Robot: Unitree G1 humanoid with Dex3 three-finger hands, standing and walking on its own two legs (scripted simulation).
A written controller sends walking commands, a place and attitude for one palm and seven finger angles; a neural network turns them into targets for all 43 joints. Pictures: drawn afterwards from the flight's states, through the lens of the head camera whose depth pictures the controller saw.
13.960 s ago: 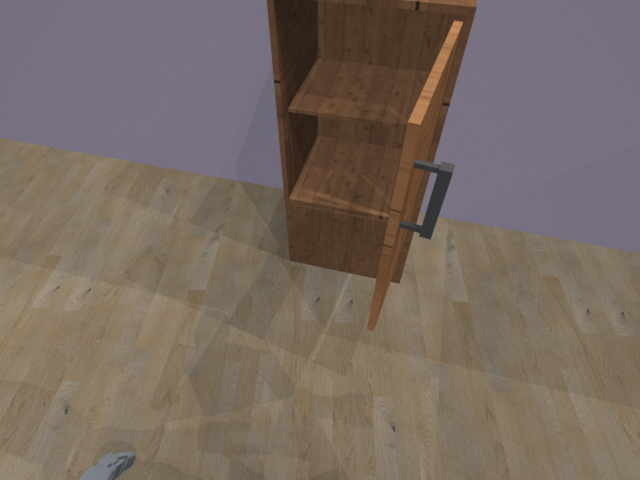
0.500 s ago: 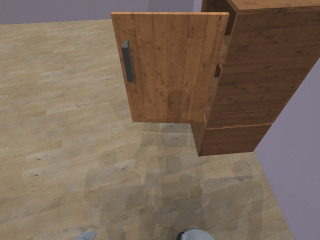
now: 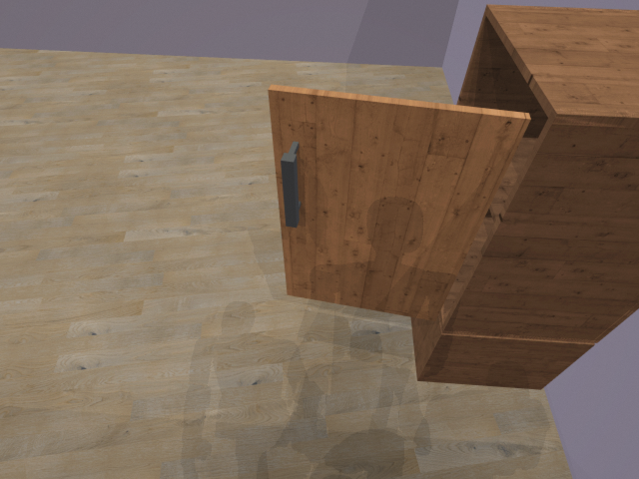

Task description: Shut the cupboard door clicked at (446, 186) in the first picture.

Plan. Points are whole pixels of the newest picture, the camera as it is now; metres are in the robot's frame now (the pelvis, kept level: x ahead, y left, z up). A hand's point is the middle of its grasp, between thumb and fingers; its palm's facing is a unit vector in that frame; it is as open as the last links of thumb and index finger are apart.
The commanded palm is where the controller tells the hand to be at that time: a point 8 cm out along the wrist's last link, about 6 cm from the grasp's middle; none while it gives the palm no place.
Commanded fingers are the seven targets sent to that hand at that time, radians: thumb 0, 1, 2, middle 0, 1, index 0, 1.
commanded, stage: take the last steps up to it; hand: left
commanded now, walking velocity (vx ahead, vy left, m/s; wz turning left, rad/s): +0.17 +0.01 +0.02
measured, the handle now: (293, 185) +0.60 +0.12 +0.00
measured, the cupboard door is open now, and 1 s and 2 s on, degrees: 83 83 83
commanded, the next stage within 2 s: come to a stop and stand still in 0.06 s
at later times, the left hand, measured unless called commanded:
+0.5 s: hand (217, 478) +0.15 +0.17 -0.18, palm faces +0.04 -0.97 -0.24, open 7.3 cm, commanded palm none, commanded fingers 0.00 0.90 0.90 -0.20 -0.30 -0.20 -0.30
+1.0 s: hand out of the picture +0.04 +0.23 -0.18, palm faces +0.07 -0.98 -0.21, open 7.4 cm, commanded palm none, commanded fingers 0.00 0.90 0.90 -0.20 -0.30 -0.20 -0.30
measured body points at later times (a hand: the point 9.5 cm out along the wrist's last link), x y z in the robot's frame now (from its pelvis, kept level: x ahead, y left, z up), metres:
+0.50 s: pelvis +0.09 -0.01 -0.01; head +0.12 -0.03 +0.44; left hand +0.15 +0.22 -0.16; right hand +0.11 -0.24 -0.18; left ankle +0.04 +0.11 -0.72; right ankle +0.14 -0.11 -0.74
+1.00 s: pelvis +0.04 +0.04 +0.00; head +0.06 +0.05 +0.45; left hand +0.04 +0.28 -0.16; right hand +0.05 -0.18 -0.16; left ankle +0.03 +0.13 -0.74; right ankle +0.00 -0.08 -0.74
